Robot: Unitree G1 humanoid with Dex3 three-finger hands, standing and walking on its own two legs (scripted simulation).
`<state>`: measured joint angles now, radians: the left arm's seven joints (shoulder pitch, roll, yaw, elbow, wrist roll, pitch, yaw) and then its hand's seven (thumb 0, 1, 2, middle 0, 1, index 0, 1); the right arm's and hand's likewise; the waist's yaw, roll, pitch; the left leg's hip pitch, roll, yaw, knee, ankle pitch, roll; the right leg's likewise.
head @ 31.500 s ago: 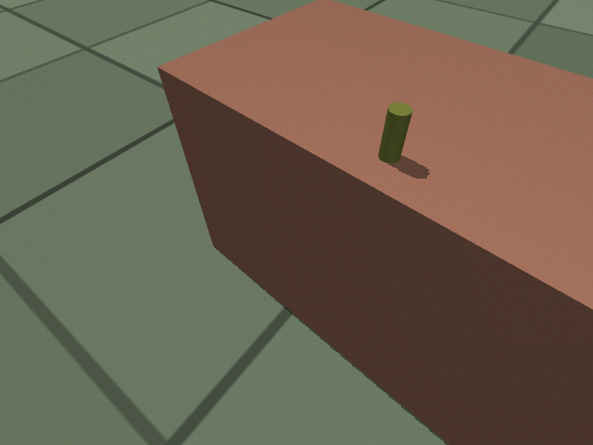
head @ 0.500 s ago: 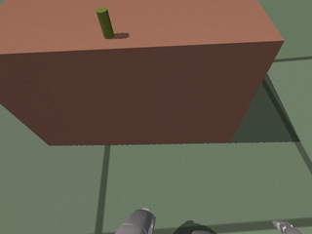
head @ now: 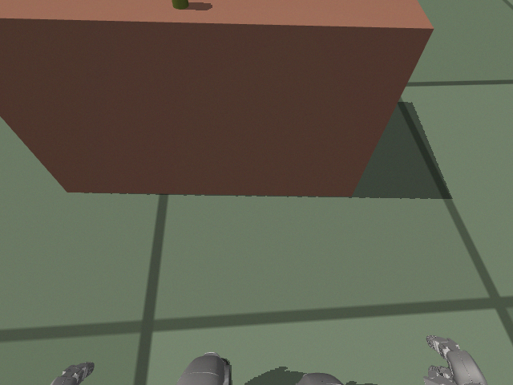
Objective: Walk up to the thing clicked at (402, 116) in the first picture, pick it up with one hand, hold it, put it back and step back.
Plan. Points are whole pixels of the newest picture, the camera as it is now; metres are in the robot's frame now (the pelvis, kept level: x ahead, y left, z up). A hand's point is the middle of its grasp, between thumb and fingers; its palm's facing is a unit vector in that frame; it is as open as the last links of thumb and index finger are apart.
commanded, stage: step back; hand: left
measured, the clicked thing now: out of the picture +1.00 +0.26 +0.10
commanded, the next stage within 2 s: stand in 1.20 s
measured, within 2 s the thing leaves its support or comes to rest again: neither
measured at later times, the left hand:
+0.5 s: hand out of the picture -0.07 +0.27 -0.13, palm faces +0.09 -0.92 -0.38, open 7.4 cm
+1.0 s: hand out of the picture -0.04 +0.28 -0.15, palm faces +0.09 -0.93 -0.35, open 7.4 cm
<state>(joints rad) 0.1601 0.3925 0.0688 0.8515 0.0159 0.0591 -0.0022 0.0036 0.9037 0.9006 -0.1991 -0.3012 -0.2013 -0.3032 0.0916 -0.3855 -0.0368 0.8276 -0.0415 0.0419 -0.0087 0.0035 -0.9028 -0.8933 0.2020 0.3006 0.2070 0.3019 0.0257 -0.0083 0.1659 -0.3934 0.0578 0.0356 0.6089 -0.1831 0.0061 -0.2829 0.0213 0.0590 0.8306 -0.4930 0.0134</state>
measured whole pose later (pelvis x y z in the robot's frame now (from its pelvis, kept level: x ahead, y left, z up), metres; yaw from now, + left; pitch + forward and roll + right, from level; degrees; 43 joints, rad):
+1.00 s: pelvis -0.07 +0.01 +0.01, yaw +5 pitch -1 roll +0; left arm 0.19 0.39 0.05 1.02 0.01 0.00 -0.02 0.01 0.90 0.90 -0.20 -0.30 -0.20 -0.30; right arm 0.18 -0.35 -0.05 1.01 -0.05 -0.02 0.02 0.00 -0.91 -0.89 0.20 0.30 0.20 0.30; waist 0.02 -0.03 0.07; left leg -0.29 0.00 0.02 0.56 -0.25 0.02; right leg -0.27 -0.04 0.01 0.71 -0.48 -0.03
